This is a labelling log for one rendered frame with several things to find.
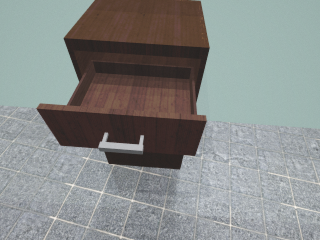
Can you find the handle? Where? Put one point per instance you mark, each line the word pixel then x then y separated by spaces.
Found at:
pixel 126 148

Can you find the drawer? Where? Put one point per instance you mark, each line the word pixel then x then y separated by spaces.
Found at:
pixel 127 100

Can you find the cabinet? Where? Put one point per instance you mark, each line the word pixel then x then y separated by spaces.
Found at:
pixel 159 32

